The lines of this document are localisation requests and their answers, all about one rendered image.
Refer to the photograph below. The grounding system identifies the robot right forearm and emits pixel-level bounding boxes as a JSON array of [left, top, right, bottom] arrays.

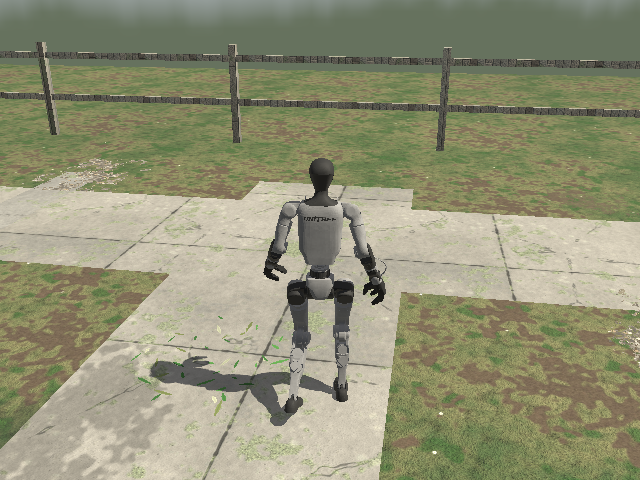
[[360, 243, 382, 285]]

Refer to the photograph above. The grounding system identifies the robot left shin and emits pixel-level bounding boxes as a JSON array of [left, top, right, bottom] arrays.
[[289, 331, 307, 401]]

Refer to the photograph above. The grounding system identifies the robot left hand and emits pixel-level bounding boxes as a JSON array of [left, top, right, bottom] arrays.
[[263, 264, 287, 281]]

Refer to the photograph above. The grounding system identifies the robot left thigh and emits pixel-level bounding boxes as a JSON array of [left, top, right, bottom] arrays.
[[287, 279, 311, 348]]

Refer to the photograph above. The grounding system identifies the robot left upper arm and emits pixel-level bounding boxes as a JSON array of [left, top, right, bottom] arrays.
[[271, 201, 300, 255]]

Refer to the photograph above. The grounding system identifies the robot right hand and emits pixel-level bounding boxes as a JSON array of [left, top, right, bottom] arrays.
[[363, 279, 386, 305]]

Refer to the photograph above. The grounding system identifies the robot right upper arm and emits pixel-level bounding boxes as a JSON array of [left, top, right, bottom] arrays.
[[342, 202, 370, 259]]

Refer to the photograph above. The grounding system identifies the robot left forearm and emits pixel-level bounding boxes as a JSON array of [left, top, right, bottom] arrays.
[[265, 239, 282, 269]]

